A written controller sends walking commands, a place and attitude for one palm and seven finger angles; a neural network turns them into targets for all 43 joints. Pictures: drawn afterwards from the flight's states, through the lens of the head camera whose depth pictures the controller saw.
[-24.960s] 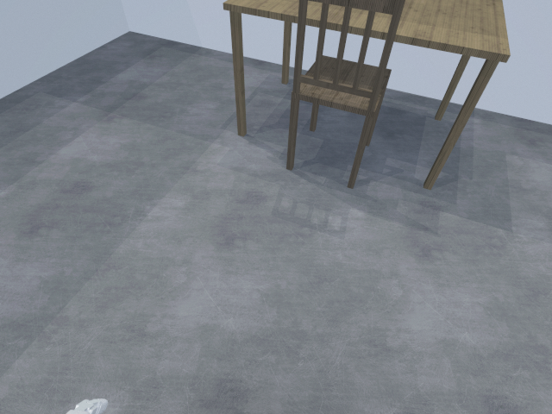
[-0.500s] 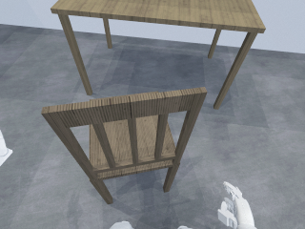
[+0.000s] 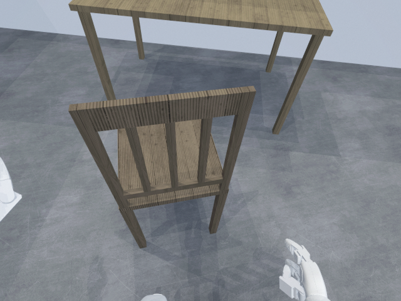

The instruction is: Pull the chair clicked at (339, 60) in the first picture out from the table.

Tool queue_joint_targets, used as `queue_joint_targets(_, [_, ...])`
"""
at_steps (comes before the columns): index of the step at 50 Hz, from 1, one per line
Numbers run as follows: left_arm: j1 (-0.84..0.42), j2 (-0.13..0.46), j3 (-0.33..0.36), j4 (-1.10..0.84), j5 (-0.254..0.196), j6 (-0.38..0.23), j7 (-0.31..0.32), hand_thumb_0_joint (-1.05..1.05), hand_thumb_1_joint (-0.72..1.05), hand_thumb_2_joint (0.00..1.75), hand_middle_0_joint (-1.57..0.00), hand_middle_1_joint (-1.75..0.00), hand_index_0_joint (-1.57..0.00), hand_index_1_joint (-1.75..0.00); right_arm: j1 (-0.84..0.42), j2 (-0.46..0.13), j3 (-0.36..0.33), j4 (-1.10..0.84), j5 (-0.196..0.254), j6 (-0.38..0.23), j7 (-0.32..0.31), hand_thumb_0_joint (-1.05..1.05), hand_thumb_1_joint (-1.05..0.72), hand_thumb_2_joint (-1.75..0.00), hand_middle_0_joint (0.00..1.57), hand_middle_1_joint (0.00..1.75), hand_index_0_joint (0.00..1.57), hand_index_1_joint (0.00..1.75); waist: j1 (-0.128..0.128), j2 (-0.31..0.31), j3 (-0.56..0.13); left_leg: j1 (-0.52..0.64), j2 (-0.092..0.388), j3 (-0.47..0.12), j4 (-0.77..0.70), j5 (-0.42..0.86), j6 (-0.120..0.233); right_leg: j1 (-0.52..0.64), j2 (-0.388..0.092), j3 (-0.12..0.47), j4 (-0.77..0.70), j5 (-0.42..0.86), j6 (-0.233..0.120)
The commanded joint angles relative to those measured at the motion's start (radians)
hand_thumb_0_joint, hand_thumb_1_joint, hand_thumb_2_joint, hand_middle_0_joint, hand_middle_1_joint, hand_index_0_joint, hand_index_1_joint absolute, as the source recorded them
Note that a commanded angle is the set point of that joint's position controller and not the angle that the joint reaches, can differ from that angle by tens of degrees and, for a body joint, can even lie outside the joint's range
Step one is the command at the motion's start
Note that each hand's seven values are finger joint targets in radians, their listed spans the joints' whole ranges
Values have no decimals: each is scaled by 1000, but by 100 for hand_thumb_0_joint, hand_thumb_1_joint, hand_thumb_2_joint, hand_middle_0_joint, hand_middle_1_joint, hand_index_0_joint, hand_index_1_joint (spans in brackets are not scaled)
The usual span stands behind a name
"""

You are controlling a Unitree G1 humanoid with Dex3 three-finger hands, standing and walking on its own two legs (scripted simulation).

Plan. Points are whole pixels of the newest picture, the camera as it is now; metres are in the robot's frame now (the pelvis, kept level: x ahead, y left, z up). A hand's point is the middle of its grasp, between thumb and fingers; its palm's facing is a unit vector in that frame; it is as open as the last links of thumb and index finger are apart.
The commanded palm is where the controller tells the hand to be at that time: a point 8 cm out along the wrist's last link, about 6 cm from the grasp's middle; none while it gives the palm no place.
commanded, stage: stop stepping back and stand still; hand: left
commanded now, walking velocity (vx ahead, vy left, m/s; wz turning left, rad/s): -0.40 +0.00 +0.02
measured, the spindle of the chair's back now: (172, 157) +0.46 +0.12 -0.07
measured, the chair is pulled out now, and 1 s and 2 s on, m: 0.63 0.63 0.63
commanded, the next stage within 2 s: let the arm hang, fingers relaxed in 0.74 s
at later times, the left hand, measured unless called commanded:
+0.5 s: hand out of the picture +0.09 +0.26 +0.17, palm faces +0.50 -0.73 -0.46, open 7.4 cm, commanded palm +0.04 +0.28 +0.18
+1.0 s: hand out of the picture +0.09 +0.22 -0.06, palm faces +0.16 -0.91 -0.37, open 7.4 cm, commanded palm none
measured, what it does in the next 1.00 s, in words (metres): steps on the spot: right foot, then left foot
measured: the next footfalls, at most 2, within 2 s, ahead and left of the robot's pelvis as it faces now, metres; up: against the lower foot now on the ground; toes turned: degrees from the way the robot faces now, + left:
right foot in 0.02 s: +0.01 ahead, -0.14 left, +0.00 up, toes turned +0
left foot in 0.28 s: -0.05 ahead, +0.10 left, +0.00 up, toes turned +2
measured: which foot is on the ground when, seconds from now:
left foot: down 0.00-0.06, up 0.08-0.26, down 0.28-1.00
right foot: up 0.00-0.00, down 0.02-1.00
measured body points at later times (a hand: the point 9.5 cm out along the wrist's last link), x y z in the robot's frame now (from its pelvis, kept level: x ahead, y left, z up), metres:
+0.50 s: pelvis -0.09 -0.02 +0.00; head -0.12 -0.02 +0.45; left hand +0.05 +0.29 +0.20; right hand +0.05 -0.27 -0.08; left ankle -0.09 +0.10 -0.73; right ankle -0.03 -0.14 -0.73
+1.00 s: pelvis -0.09 -0.01 +0.00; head -0.08 -0.03 +0.45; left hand +0.08 +0.27 -0.04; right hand +0.05 -0.26 -0.13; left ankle -0.09 +0.10 -0.73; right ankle -0.03 -0.14 -0.73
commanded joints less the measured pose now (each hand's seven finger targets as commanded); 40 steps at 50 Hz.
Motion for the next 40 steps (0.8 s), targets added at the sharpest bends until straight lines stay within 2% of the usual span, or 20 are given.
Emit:
queue_joint_targets(1, [23,189,152,-144,-11,-77,-14,0,90,90,-20,-30,-20,-30,-73,-189,-57,-147,13,-37,-3,0,-90,-90,20,30,20,30,-5,177,-174,49,142,-113,-40,143,82,128,-27,-30,-229,242,5])
queue_joint_targets(2, [52,205,156,-142,5,-84,-16,0,90,90,-20,-30,-20,-30,-41,-186,-65,-150,15,-22,3,0,-90,-90,20,30,20,30,-15,66,-211,50,74,-66,56,119,54,150,-71,6,-268,411,-14])
queue_joint_targets(3, [125,191,133,-100,-7,-69,-26,0,90,90,-20,-30,-20,-30,-6,-178,-89,-183,31,1,10,0,-90,-90,20,30,20,30,-25,-249,-277,17,-69,42,234,-124,-7,128,-213,208,-299,483,-79])
queue_joint_targets(4, [161,193,130,-88,-24,-48,-21,0,90,90,-20,-30,-20,-30,-24,-185,-100,-209,51,21,8,0,-90,-90,20,30,20,30,-14,-311,-249,9,-111,-13,443,-272,-4,15,-344,336,-348,412,-150])
queue_joint_targets(5, [174,192,156,-73,-27,-24,-1,0,90,90,-20,-30,-20,-30,-41,-143,-77,-208,52,42,2,0,-90,-90,20,30,20,30,-30,-207,-225,-30,-75,-69,503,-266,-1,8,-355,310,-334,325,-175])
queue_joint_targets(7, [149,198,160,-78,-17,-5,23,0,90,90,-20,-30,-20,-30,-61,-131,-36,-213,49,64,-10,0,-90,-90,20,30,20,30,-53,-80,-217,-11,-54,-67,340,-265,16,24,-296,230,-286,193,-139])
queue_joint_targets(10, [78,207,150,-90,-2,-22,39,0,90,90,-20,-30,-20,-30,-26,-161,-41,-203,38,41,-36,0,-90,-90,20,30,20,30,-55,-132,-176,124,-76,0,-18,-195,42,30,-233,180,-295,21,-80])
queue_joint_targets(12, [60,204,122,-98,-1,-33,39,0,90,90,-20,-30,-20,-30,-5,-181,-56,-193,40,12,-43,0,-90,-90,20,30,20,30,-50,-87,-124,178,-52,-14,-200,-145,63,55,-188,170,-282,-27,-51])
queue_joint_targets(14, [39,185,101,-139,5,-44,31,0,90,90,-20,-30,-20,-30,2,-210,-76,-197,41,-11,-39,0,-90,-90,20,30,20,30,-36,28,-103,183,25,-81,-270,-46,88,93,-108,126,-201,55,-22])
queue_joint_targets(15, [74,185,109,-102,7,-42,24,0,90,90,-20,-30,-20,-30,8,-206,-73,-190,51,-13,-33,0,-90,-90,20,30,20,30,-33,117,-119,169,53,-112,-280,-133,96,73,-87,92,-192,-37,-7])
queue_joint_targets(16, [50,177,106,-105,21,-41,25,0,90,90,-20,-30,-20,-30,0,-198,-58,-189,47,-12,-30,0,-90,-90,20,30,20,30,-41,239,-79,75,70,-157,-333,-234,110,91,-59,36,-138,-39,2])
queue_joint_targets(17, [0,190,109,-112,29,-41,19,0,90,90,-20,-30,-20,-30,-5,-191,-59,-185,55,-16,-28,0,-90,-90,20,30,20,30,-36,278,-48,-33,90,-162,-365,-359,124,144,-46,5,-85,-9,9])
queue_joint_targets(18, [-22,158,86,-102,30,-42,23,0,90,90,-20,-30,-20,-30,0,-190,-61,-187,54,-21,-30,0,-90,-90,20,30,20,30,-40,221,-21,-96,83,-170,-344,-374,121,179,-38,8,-86,25,9])
queue_joint_targets(20, [-24,134,64,-64,27,-41,24,0,90,90,-20,-30,-20,-30,14,-204,-68,-175,52,-26,-25,0,-90,-90,20,30,20,30,-41,130,-30,-72,56,-140,-285,-353,113,175,-30,17,-130,26,3])
queue_joint_targets(22, [-47,156,74,-52,30,-40,22,0,90,90,-20,-30,-20,-30,19,-204,-68,-165,54,-28,-24,0,-90,-90,20,30,20,30,-38,127,-23,-89,46,-123,-283,-426,113,169,-26,23,-150,-39,-1])
queue_joint_targets(25, [-74,124,47,-29,35,-33,25,0,90,90,-20,-30,-20,-30,16,-200,-61,-171,45,-23,-26,0,-90,-90,20,30,20,30,-43,89,26,-105,27,-120,-254,-488,107,108,-16,71,-185,-130,-14])
queue_joint_targets(30, [-111,142,57,-46,33,-33,26,0,90,90,-20,-30,-20,-30,13,-186,-49,-167,29,-16,-23,0,-90,-90,20,30,20,30,-47,6,7,11,-27,-75,-154,-346,89,30,-59,178,-309,-187,-42])
queue_joint_targets(35, [-73,139,68,-38,30,-30,28,0,90,90,-20,-30,-20,-30,5,-178,-40,-174,30,-6,-21,0,-90,-90,20,30,20,30,-39,52,-16,0,-3,-98,-241,-382,89,80,-35,144,-292,-166,-18])
queue_joint_targets(38, [-66,137,67,-44,26,-34,27,0,90,90,-20,-30,-20,-30,4,-178,-41,-178,32,-5,-21,0,-90,-90,20,30,20,30,-42,36,-33,26,-8,-93,-229,-266,83,118,-41,139,-294,-40,-19])
queue_joint_targets(40, [-37,137,75,-30,23,-36,25,0,90,90,-20,-30,-20,-30,4,-176,-43,-172,33,-5,-18,0,-90,-90,20,30,20,30,-36,49,-69,44,-6,-81,-233,-267,79,141,-48,144,-305,-40,-14])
